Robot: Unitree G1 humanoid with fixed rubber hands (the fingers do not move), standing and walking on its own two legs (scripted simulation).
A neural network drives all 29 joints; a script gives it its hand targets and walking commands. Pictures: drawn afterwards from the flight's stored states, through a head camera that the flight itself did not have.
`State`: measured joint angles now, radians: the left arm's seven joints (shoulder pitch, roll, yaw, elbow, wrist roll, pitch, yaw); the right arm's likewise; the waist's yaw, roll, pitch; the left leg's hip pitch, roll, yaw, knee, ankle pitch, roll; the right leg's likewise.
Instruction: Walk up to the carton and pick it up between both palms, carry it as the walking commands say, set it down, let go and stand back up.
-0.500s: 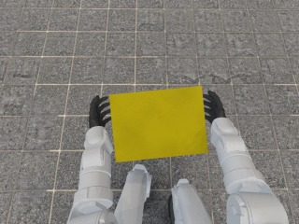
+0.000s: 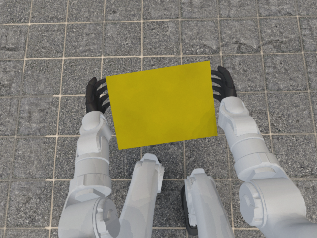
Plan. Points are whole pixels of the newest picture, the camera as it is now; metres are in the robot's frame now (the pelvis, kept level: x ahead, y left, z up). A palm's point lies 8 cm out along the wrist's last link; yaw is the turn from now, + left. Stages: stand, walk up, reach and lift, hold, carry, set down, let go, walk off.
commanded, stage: set down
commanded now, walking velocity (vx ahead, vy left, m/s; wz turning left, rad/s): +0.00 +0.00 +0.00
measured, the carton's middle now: (162, 104) +0.45 +0.09 -0.19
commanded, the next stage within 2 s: none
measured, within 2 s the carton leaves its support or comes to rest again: neither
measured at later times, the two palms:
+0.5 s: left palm (105, 109) +0.41 +0.25 -0.18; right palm (216, 98) +0.49 -0.07 -0.19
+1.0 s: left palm (113, 110) +0.43 +0.26 -0.29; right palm (204, 104) +0.50 -0.05 -0.29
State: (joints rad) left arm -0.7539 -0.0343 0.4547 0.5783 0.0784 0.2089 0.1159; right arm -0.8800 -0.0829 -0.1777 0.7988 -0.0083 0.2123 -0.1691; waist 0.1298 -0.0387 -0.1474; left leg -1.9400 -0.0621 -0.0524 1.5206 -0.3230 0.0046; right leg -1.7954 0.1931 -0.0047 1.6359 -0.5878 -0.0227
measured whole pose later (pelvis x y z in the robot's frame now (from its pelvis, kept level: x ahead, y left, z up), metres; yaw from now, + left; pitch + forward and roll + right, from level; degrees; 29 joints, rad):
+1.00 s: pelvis -0.05 +0.00 -0.14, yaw -2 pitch +26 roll -3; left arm -1.27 0.15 0.40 0.65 -0.03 0.29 0.24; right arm -1.36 -0.22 -0.13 0.84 0.10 0.29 -0.28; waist 0.18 -0.04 0.52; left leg -2.13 -0.07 -0.04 2.01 -0.34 -0.01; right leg -1.98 0.22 -0.07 2.15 -0.64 0.00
